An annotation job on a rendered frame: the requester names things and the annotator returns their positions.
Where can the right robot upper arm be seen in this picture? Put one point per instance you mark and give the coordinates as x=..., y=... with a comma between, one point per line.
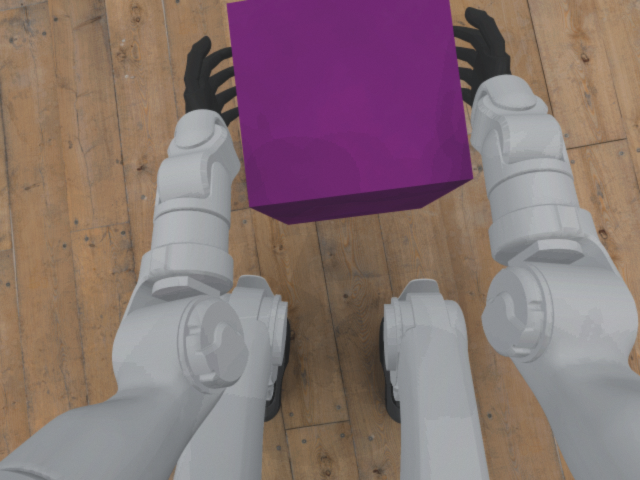
x=569, y=330

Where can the right robot hand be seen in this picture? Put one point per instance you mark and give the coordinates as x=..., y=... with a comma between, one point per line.
x=488, y=58

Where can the left robot forearm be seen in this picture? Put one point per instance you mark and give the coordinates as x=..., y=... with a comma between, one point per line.
x=192, y=216

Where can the left robot foot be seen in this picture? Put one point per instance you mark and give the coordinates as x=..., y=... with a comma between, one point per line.
x=272, y=407

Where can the right robot foot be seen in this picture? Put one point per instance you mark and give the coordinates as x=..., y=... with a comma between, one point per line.
x=392, y=406

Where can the left robot upper arm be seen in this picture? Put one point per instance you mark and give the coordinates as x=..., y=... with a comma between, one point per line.
x=172, y=362

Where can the robot foot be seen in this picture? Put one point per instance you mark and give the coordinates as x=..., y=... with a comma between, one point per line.
x=272, y=407
x=392, y=406

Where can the left robot hand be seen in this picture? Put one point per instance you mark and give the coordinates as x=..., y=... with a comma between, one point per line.
x=201, y=88

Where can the carton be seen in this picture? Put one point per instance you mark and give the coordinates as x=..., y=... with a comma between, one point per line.
x=347, y=107

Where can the right robot forearm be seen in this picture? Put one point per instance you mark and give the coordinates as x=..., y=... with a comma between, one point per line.
x=529, y=182

